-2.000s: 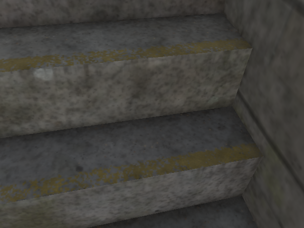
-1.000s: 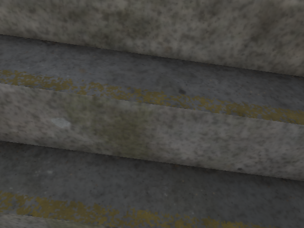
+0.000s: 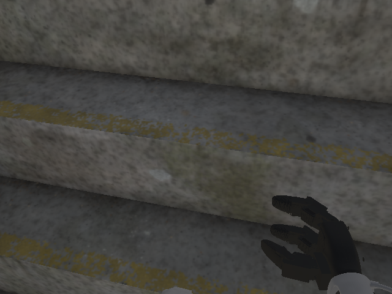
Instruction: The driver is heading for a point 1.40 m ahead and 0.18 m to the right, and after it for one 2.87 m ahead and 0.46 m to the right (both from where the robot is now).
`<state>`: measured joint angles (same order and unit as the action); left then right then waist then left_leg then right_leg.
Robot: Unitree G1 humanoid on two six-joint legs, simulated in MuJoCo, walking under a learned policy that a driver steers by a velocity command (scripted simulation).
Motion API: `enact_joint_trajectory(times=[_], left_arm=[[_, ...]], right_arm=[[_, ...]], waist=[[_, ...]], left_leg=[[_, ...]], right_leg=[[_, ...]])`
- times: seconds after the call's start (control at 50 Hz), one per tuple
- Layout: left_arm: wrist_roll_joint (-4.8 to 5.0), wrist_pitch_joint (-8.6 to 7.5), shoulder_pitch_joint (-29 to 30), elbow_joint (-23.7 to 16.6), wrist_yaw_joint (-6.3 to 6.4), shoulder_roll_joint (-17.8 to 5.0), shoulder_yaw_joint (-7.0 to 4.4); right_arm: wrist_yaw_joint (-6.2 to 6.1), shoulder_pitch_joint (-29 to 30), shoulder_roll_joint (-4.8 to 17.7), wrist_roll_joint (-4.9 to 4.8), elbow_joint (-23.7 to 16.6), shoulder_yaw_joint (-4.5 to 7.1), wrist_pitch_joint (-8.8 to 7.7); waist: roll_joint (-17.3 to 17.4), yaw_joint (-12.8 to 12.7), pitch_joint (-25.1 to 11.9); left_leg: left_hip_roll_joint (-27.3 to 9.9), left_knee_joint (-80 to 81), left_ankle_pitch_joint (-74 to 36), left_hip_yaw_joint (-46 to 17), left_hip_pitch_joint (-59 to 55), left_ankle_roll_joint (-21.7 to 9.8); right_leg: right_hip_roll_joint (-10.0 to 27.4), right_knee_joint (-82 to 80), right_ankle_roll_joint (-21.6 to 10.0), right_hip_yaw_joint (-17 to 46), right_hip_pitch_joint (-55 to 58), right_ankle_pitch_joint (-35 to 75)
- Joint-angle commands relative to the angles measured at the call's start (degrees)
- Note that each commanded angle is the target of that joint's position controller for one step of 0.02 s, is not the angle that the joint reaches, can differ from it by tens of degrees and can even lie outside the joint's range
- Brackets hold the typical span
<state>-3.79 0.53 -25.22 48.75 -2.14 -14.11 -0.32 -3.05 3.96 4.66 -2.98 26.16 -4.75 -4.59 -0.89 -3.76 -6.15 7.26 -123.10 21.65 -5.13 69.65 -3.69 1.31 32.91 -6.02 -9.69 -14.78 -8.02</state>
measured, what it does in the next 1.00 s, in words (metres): steps to the left: left foot 0.28 m higher, then left foot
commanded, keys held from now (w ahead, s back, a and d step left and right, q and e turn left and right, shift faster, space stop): w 0.56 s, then w+e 0.44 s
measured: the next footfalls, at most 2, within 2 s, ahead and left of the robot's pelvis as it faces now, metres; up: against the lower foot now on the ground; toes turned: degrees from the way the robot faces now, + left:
left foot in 0.38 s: +0.09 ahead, +0.25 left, +0.28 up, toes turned +18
left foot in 0.58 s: +0.05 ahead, +0.37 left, +0.01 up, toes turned +12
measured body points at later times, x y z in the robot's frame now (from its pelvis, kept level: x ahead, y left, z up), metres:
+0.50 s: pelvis +0.07 +0.14 +0.00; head +0.11 +0.11 +0.45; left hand -0.11 +0.31 -0.11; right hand +0.41 +0.08 +0.00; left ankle +0.07 +0.29 -0.54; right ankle -0.05 -0.04 -0.74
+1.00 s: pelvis +0.11 +0.24 +0.00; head +0.21 +0.22 +0.44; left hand +0.48 +0.31 -0.09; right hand +0.03 -0.07 -0.09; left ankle +0.06 +0.41 -0.36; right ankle -0.06 +0.14 -0.75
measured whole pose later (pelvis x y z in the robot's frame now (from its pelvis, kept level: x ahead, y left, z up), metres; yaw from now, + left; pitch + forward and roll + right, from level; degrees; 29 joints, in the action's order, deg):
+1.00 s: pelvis +0.11 +0.24 +0.00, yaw -12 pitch +11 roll +6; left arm -4.7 1.6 15.6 44.2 -0.4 -16.2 0.3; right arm -0.2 -19.2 20.9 -4.2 43.2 1.6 -6.2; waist -7.1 14.4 0.5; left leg 7.3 -130.5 54.1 -1.6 56.2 0.6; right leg 9.8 13.3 0.6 -2.9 -5.7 -16.0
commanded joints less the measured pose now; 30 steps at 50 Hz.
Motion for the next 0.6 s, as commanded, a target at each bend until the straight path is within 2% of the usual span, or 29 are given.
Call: enact_joint_trajectory(times=[0.02,0.04,0.06,0.08,0.1,0.12,0.14,0.16,0.18,0.22,0.26,0.28,0.3,0.32,0.34,0.36,0.38,0.4,0.42,0.44,0.46,0.48,0.5,0.52,0.54,0.56,0.58,0.6], left_arm=[[-0.07,-1.05,-7.72,2.91,0.9,-3.68,-0.61],[-0.46,-1.17,-8.44,2.3,1.16,-1.53,-0.43],[-1.7,-4.54,-0.59,-1.59,3.15,-14.74,-3.58],[-3.36,-5.63,1.1,-1.9,3.65,-6.72,-1.8],[-4.13,-6.86,0.01,-1.52,4.14,-6.44,-1.43],[-2.06,-7.25,-0.28,-2.27,4.24,-5.12,-1.02],[-0.67,-6.88,-2.84,-1.66,4.77,-3.55,-0.57],[-0.09,-6.18,-5.9,-0.84,5.07,-0.38,0.4],[0.37,-5.63,-9.43,0.51,4.94,0.71,0.76],[0.97,-4.71,-13.58,2.55,4.53,1.86,0.81],[1.8,-3.85,-15.62,4.08,4.02,2.25,0.43],[1.93,-3.32,-15.88,4.71,3.88,2.45,0.24],[1.46,-2.57,-16.78,5.84,3.66,3.49,0.33],[1.26,-2.33,-17.36,6.79,3.8,2.12,-0.21],[1.34,-1.94,-16.99,7.15,3.85,2.3,-0.43],[2.1,-1.14,-18.41,7.56,3.96,1.15,-1.12],[2.22,-0.82,-17.98,7.21,4.37,1.88,-1.26],[2.48,-0.48,-19.13,8.1,4.8,2.59,-1.31],[3.55,-0.45,-20.53,9.35,5.01,3.9,-1.21],[4.24,-0.61,-22.41,10.07,5.09,4.38,-1.34],[4.96,-0.66,-21.37,10.13,5.11,3.49,-1.35],[4.3,-0.78,-14.77,8.64,4.99,1.83,-1.01],[2.3,-1.23,-15.22,7.8,4.73,-2.57,-1.6],[1.36,-1.56,-6.61,3.7,4.85,-8.88,-2.62],[3.66,-1.01,-2.57,1.28,5.13,-13.78,-4.41],[4.04,-1.6,0.67,-2.72,5.28,-11.35,-4.36],[3.19,-2.71,-7.87,-0.52,1.85,1.66,-2.37],[3.45,-5.6,4.6,-4.03,2.66,4.78,-1.55]], right_arm=[[5.59,-16.19,-8.41,3.76,2.28,-4.61,-4.17],[6.75,-11.48,-5.24,4.35,3.91,-3.6,-5.04],[5.13,-10.0,-2.07,0.54,-0.2,-3.6,-2.6],[2.74,2.4,3.8,-0.37,0.24,-1.69,-0.94],[1.42,8.98,5.09,-0.88,-1.34,-0.97,0.63],[0.6,10.69,5.47,0.23,-1.8,-0.71,2.01],[0.61,14.24,4.81,1.11,-2.28,-0.64,2.01],[1.27,13.7,2.49,1.21,-1.12,-0.98,2.07],[1.97,13.45,0.04,1.16,-0.44,-1.52,1.69],[3.03,11.35,-2.05,1.02,1.0,-1.84,0.82],[4.15,10.35,-2.65,1.58,1.71,-1.66,0.03],[4.58,11.07,-2.77,1.81,1.48,-1.52,-0.14],[5.01,11.15,-3.24,1.52,1.93,-1.47,-0.34],[4.86,9.69,-2.74,1.38,2.18,-1.3,-0.21],[5.16,9.06,-1.92,0.88,2.3,-0.92,-0.12],[5.64,12.18,-2.78,0.49,1.34,-1.72,-0.13],[6.0,15.68,-2.47,0.99,0.5,-1.67,0.08],[6.34,17.57,-2.69,1.16,-0.28,-1.78,0.32],[7.07,21.41,-2.29,1.43,-1.95,-1.88,-0.2],[7.96,25.25,-3.37,1.96,-4.12,-2.76,-1.1],[8.75,25.75,-2.55,2.39,-5.48,-3.13,-2.05],[8.89,21.74,-0.42,2.43,-5.43,-2.59,-3.44],[7.99,15.1,5.01,2.07,-4.04,-0.22,-3.75],[7.2,0.45,13.15,1.89,0.67,3.27,-3.14],[5.85,-4.8,14.32,3.27,5.33,4.97,-0.8],[5.01,-5.06,15.4,4.65,9.28,5.92,0.98],[5.14,-6.15,13.47,4.89,13.12,5.53,2.53],[3.12,-13.47,12.99,5.32,20.27,5.26,2.91]], waist=[[0.75,8.67,3.24],[5.2,5.11,0.24],[-5.3,11.01,0.62],[8.41,2.51,2.31],[9.63,0.3,7.48],[10.22,-0.94,9.47],[8.18,-2.88,11.65],[7.82,-3.62,10.05],[4.7,-4.64,9.72],[-0.46,-5.21,7.39],[-2.48,-5.21,4.47],[-3.56,-5.35,4.15],[-4.65,-5.56,4.11],[-8.12,-4.96,4.49],[-8.28,-4.52,6.23],[-7.7,-5.7,9.04],[-7.04,-6.38,12.36],[-6.47,-6.48,13.01],[-5.43,-7.01,16.3],[-4.81,-7.74,15.42],[-3.91,-6.0,12.58],[-3.44,-0.52,6.84],[-7.38,1.97,-4.0],[-6.9,8.32,-12.77],[-9.59,9.36,-12.98],[-8.7,6.56,-9.42],[10.08,0.18,-6.1],[18.04,5.21,1.14]], left_leg=[[-2.6,-16.65,-16.23,-6.32,25.29,-0.02],[-2.9,-20.18,-19.77,-6.3,27.12,0.49],[-12.29,-12.61,-19.47,-13.38,28.84,2.5],[-11.98,-13.4,-24.97,-13.39,31.07,5.32],[-13.3,-9.66,-25.79,-15.46,31.55,6.66],[-13.86,-4.38,-25.58,-11.86,28.56,7.47],[-15.3,-0.98,-27.02,-8.71,28.97,7.88],[-15.43,-0.36,-31.68,-4.45,26.23,7.39],[-15.89,0.38,-33.54,-1.26,25.84,6.82],[-17.31,3.58,-33.95,2.05,23.67,5.47],[-18.52,8.26,-31.84,5.06,18.89,4.58],[-18.69,12.39,-30.25,5.93,16.1,4.32],[-18.38,10.43,-28.73,6.48,16.58,3.72],[-18.82,8.71,-24.93,5.73,18.83,3.16],[-19.1,8.16,-20.91,5.04,21.35,3.13],[-19.23,11.94,-15.27,6.93,24.0,3.85],[-20.52,14.57,-12.28,7.68,24.79,4.8],[-20.76,13.49,-11.02,7.86,26.28,5.21],[-20.82,18.73,-6.2,8.45,26.79,4.53],[-19.84,26.68,-2.01,9.99,22.76,3.94],[-17.4,40.59,3.67,12.66,9.56,2.65],[-11.83,57.13,7.76,17.7,-12.01,0.73],[-6.87,71.81,2.82,16.74,-36.74,1.14],[-8.35,89.22,-19.83,9.43,-49.35,0.27],[-8.3,108.55,-25.88,7.15,-54.33,0.39],[-11.88,118.61,-34.56,5.38,-62.05,0.07],[-17.11,110.54,-51.61,4.82,-98.15,-4.11],[-22.13,110.37,-91.45,4.66,-92.09,-0.3]], right_leg=[[11.9,-2.74,2.17,19.98,11.9,18.29],[11.67,-2.59,1.41,21.82,16.7,18.58],[27.75,-18.07,-9.11,50.69,10.79,-10.69],[27.22,-23.76,-9.69,54.78,9.66,-23.82],[28.86,-24.84,-10.85,57.29,7.44,-26.62],[25.38,-23.23,-9.46,51.57,5.41,-27.8],[23.39,-21.84,-10.06,47.49,5.56,-26.56],[20.5,-19.11,-8.97,42.41,5.64,-23.65],[19.01,-18.26,-8.52,38.22,7.27,-19.76],[17.59,-17.41,-7.88,31.42,12.42,-13.24],[17.12,-18.41,-8.07,25.95,17.16,-7.76],[17.37,-19.69,-8.06,23.81,18.63,-5.2],[18.2,-21.24,-8.33,23.26,21.1,-2.45],[18.26,-22.02,-8.5,22.84,25.69,-0.46],[18.33,-22.62,-7.85,21.05,28.72,0.34],[18.61,-24.92,-8.23,19.96,29.64,-1.26],[19.27,-26.47,-7.45,18.62,29.43,-0.4],[19.26,-27.23,-6.77,17.56,31.02,0.63],[17.6,-26.83,-5.17,15.23,32.52,5.45],[16.93,-26.3,-4.54,13.65,34.01,17.04],[15.15,-23.81,-2.69,8.46,32.21,37.73],[11.07,-18.32,-1.13,3.02,25.13,64.98],[13.28,-9.66,-2.09,8.11,23.47,81.71],[14.87,-2.45,-0.75,10.11,29.82,86.95],[16.46,1.15,0.63,11.82,32.83,72.57],[11.84,8.42,1.55,13.08,24.33,52.9],[2.08,35.88,7.1,10.56,-25.23,-4.41],[-4.91,71.93,6.49,13.68,-41.57,-30.42]])
Keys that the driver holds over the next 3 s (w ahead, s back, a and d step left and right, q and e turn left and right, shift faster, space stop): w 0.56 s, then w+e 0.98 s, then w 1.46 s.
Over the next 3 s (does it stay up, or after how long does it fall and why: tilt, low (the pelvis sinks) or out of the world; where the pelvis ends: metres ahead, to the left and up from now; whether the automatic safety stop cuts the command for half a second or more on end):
stays up -0.45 0.24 -0.50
